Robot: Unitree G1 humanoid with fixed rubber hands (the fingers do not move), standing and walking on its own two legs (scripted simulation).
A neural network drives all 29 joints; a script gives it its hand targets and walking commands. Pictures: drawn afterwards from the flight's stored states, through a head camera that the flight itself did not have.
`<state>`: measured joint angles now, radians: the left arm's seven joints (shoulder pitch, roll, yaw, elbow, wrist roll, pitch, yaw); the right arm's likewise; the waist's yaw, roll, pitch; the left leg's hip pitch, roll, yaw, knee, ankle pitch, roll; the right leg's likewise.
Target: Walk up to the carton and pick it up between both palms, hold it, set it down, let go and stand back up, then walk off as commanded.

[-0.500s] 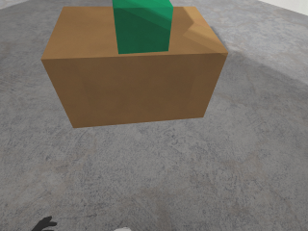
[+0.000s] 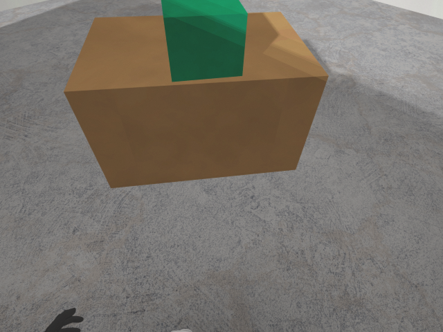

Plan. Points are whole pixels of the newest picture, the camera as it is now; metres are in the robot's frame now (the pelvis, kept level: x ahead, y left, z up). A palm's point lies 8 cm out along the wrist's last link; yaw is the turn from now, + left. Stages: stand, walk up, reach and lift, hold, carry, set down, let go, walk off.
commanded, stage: walk off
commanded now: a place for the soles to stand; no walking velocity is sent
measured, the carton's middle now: (201, 32) +1.20 +0.12 -0.01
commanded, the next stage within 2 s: stand in 0.02 s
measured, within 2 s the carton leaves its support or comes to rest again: neither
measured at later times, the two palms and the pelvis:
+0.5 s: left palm out of the picture +0.12 +0.32 -0.09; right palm out of the picture +0.12 -0.31 -0.09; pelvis +0.02 +0.00 +0.00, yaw +0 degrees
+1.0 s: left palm out of the picture +0.13 +0.32 -0.09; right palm out of the picture +0.12 -0.31 -0.08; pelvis +0.02 +0.00 +0.00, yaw +0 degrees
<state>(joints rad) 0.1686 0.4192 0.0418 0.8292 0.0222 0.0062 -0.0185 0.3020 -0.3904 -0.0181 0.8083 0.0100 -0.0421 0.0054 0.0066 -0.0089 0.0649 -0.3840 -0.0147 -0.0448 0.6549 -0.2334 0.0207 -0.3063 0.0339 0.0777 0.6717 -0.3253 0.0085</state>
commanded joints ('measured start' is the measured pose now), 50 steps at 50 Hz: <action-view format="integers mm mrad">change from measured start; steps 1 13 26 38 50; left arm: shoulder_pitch -38 -24 -23 -21 -17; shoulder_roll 167 173 168 152 154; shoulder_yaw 54 13 17 10 9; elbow -4 14 19 15 18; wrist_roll -3 -14 -6 -11 -13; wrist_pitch -13 -43 -35 -38 -45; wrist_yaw -1 9 14 10 9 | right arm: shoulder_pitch -59 -129 -157 -180 -176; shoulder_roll -254 -212 -213 -209 -206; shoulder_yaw -81 -38 -34 -31 -33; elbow -19 -5 2 2 5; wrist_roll -33 -38 -35 -34 -41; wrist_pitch -24 -25 -17 -23 -27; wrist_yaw -21 -11 -17 -13 -9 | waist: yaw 16 2 -8 8 8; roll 12 -18 9 19 30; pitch -98 -130 -148 -176 -162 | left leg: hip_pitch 38 120 147 156 135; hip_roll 143 115 131 118 110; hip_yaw -198 -178 -171 -144 -158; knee -275 -207 -206 -183 -207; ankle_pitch -129 -120 -47 25 -50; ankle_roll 39 52 52 50 49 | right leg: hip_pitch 116 35 38 44 49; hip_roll -79 -101 -87 -93 -93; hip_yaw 67 114 85 87 88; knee -181 -203 -180 -176 -190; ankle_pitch -46 -30 35 28 27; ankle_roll -63 -64 -57 -60 -56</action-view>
